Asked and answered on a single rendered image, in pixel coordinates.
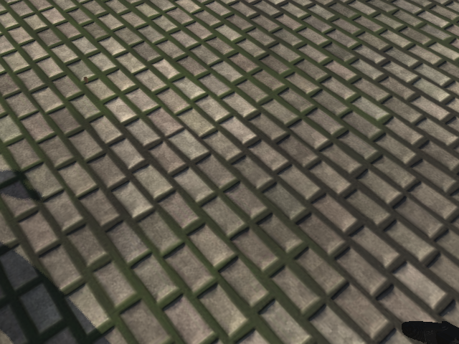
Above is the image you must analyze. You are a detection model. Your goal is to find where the robot right hand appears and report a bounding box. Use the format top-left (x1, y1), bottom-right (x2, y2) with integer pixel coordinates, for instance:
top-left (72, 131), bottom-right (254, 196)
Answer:
top-left (402, 321), bottom-right (459, 344)

